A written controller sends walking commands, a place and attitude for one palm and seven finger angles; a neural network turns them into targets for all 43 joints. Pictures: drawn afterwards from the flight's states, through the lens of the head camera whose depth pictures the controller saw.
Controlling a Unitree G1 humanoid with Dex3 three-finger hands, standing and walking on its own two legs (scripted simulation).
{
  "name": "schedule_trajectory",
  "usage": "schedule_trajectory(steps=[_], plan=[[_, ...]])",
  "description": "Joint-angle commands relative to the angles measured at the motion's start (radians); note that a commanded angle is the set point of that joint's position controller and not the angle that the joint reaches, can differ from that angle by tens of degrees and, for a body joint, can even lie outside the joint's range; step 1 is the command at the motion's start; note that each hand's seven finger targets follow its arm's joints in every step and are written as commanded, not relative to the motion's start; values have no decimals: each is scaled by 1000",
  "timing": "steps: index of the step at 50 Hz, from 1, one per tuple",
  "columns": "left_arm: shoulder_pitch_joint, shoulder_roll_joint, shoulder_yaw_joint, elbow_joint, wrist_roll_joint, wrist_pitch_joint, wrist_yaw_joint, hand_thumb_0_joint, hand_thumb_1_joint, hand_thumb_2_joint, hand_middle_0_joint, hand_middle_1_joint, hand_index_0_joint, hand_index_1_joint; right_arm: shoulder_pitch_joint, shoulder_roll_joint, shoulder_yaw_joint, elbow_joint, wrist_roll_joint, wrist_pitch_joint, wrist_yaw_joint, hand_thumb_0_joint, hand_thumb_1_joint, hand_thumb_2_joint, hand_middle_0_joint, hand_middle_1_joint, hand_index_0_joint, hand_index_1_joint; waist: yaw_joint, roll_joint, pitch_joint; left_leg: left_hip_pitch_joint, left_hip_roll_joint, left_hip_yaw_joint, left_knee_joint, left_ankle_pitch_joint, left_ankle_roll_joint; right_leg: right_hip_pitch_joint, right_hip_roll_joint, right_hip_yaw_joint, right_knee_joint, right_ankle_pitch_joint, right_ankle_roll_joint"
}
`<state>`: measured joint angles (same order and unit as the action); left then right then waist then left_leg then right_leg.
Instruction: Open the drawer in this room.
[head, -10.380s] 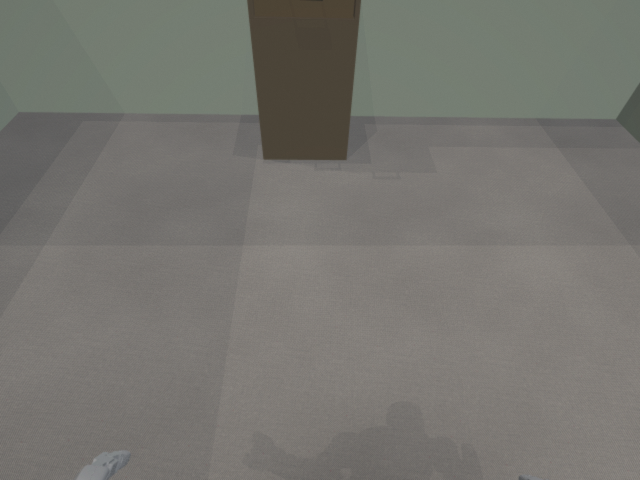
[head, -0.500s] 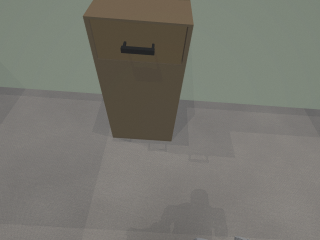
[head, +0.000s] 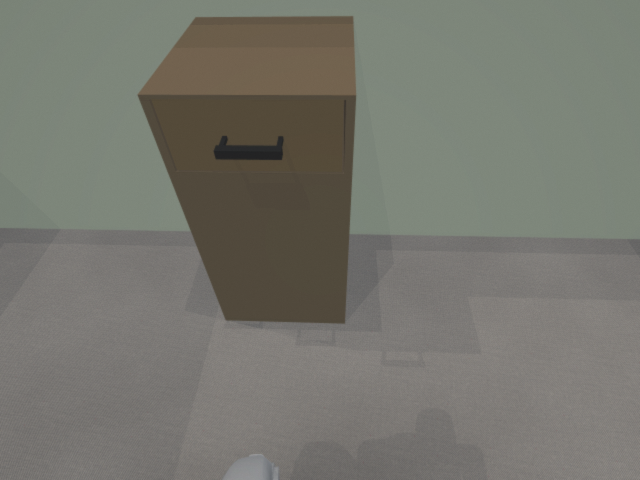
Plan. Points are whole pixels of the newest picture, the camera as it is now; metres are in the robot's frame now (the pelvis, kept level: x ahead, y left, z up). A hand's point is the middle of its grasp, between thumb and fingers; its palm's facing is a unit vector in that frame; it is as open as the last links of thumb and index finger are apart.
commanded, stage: take the last steps up to it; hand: left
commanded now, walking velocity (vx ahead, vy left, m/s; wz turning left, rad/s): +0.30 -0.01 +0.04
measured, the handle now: (250, 146) +0.74 +0.19 +0.00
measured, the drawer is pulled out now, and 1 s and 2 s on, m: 0.00 0.00 0.00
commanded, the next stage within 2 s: come to a stop and stand still in 0.48 s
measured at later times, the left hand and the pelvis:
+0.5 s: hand (179, 441) +0.21 +0.24 -0.18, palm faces +0.05 -0.98 -0.18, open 7.4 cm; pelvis +0.17 +0.06 +0.00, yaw -1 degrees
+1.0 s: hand (213, 379) +0.31 +0.21 -0.17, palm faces +0.04 -0.96 -0.26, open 7.3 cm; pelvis +0.21 +0.02 -0.01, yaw +0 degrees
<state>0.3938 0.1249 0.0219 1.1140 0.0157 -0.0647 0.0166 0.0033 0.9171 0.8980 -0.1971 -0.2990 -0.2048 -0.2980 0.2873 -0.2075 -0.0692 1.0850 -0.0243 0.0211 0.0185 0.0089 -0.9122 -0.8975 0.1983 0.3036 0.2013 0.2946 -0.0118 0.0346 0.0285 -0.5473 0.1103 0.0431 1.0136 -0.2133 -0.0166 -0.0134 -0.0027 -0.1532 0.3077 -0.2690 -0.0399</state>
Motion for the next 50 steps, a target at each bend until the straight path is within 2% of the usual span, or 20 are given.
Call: schedule_trajectory(steps=[1,7,9,10,11,12,13,16,19,25,30,33,34,35,36,38,39,43,47,50], plan=[[78,138,22,-7,7,-25,7,0,900,900,-200,-300,-200,-300,-125,-12,2,-98,4,-33,9,0,-900,-900,200,300,200,300,34,-136,120,-109,18,22,-113,23,-3,-29,-277,160,-156,247,-113],[109,146,26,26,12,-13,11,0,900,900,-200,-300,-200,-300,-186,8,13,-122,7,-55,12,0,-900,-900,200,300,200,300,41,-172,117,61,-26,68,-336,-35,39,-28,-280,140,-66,372,-102],[81,153,30,25,6,-10,10,0,900,900,-200,-300,-200,-300,-45,-18,6,-77,0,-68,-2,0,-900,-900,200,300,200,300,-31,-127,45,283,-83,105,-453,11,52,-62,-232,86,132,520,-73],[81,136,28,23,1,-10,9,0,900,900,-200,-300,-200,-300,107,-63,-5,-32,-6,-78,-12,0,-900,-900,200,300,200,300,-87,-52,-56,500,-58,59,-518,78,68,-133,-185,53,350,486,-42],[134,79,22,11,-8,-6,4,0,900,900,-200,-300,-200,-300,232,-184,-30,-4,-16,-88,-25,0,-900,-900,200,300,200,300,-108,193,-191,731,196,-271,-569,156,142,-352,-62,-6,637,90,14],[112,69,12,-21,-11,-7,0,0,900,900,-200,-300,-200,-300,290,-231,-35,8,-1,-79,-36,0,-900,-900,200,300,200,300,-111,274,-228,795,349,-500,-688,269,224,-517,2,63,867,-318,25],[57,89,23,-34,-6,-1,4,0,900,900,-200,-300,-200,-300,231,-214,-33,-1,5,-68,-40,0,-900,-900,200,300,200,300,-92,129,-149,695,365,-456,-713,211,254,-549,-50,128,949,-300,4],[-17,67,30,-19,5,17,-12,0,900,900,-200,-300,-200,-300,41,-66,4,-48,4,-88,-43,0,-900,-900,200,300,200,300,-16,16,32,379,250,-231,-782,201,177,-525,-133,149,938,-98,31],[41,25,34,-12,13,47,-13,0,900,900,-200,-300,-200,-300,19,-21,11,-53,6,-98,-44,0,-900,-900,200,300,200,300,30,63,21,302,177,-75,-813,237,146,-459,-124,131,862,-6,53],[-89,61,39,-81,13,68,-20,0,900,900,-200,-300,-200,-300,48,-50,7,-55,4,-91,-43,0,-900,-900,200,300,200,300,23,57,72,358,174,-48,-846,216,175,-547,-135,124,685,76,78],[-220,63,26,-128,6,56,-18,0,900,900,-200,-300,-200,-300,99,-65,6,-29,-8,-80,-46,0,-900,-900,200,300,200,300,-15,71,53,454,176,-28,-750,450,181,-475,-103,81,410,19,67],[-153,66,18,-104,4,43,-4,0,900,900,-200,-300,-200,-300,95,-58,12,-9,-2,-66,-53,0,-900,-900,200,300,200,300,20,48,-7,454,120,14,-593,588,110,-261,-59,57,175,158,62],[-91,103,22,-83,4,35,2,0,900,900,-200,-300,-200,-300,99,-49,15,-3,7,-64,-52,0,-900,-900,200,300,200,300,47,13,-48,428,81,34,-537,477,67,-152,-81,74,79,344,66],[-50,174,32,-69,7,27,13,0,900,900,-200,-300,-200,-300,120,-14,18,-5,17,-61,-48,0,-900,-900,200,300,200,300,46,-90,-121,305,31,48,-470,240,22,15,-196,208,146,727,31],[-64,228,39,-74,3,28,19,0,900,900,-200,-300,-200,-300,153,12,18,-9,30,-45,-44,0,-900,-900,200,300,200,300,22,-167,-133,229,-38,67,-427,-126,-11,60,-344,298,186,1039,-58],[-66,251,49,-79,3,39,25,0,900,900,-200,-300,-200,-300,133,14,6,-9,30,-14,-54,0,-900,-900,200,300,200,300,40,-201,-150,218,-70,50,-194,-403,-21,31,-421,300,160,1193,-168],[-72,246,56,-81,3,40,32,0,900,900,-200,-300,-200,-300,103,-2,6,-18,27,-4,-55,0,-900,-900,200,300,200,300,59,-261,-160,189,-70,11,-73,-436,-20,15,-425,330,146,1173,-192],[-175,231,66,-128,7,64,45,0,900,900,-200,-300,-200,-300,45,-15,-8,-39,22,28,-46,0,-900,-900,200,300,200,300,41,-153,-119,134,-85,-69,122,-335,-28,-106,-394,270,100,888,-170],[-245,230,72,-170,15,73,42,0,900,900,-200,-300,-200,-300,47,-13,-14,-64,13,52,-28,0,-900,-900,200,300,200,300,15,-207,-109,184,-89,-48,68,-236,-39,-245,-343,226,17,487,-123],[-254,245,78,-184,25,80,34,0,900,900,-200,-300,-200,-300,34,-22,-9,-84,10,37,-20,0,-900,-900,200,300,200,300,24,-250,-103,211,-86,-24,-99,-236,-30,-239,-321,252,-29,163,-110]])
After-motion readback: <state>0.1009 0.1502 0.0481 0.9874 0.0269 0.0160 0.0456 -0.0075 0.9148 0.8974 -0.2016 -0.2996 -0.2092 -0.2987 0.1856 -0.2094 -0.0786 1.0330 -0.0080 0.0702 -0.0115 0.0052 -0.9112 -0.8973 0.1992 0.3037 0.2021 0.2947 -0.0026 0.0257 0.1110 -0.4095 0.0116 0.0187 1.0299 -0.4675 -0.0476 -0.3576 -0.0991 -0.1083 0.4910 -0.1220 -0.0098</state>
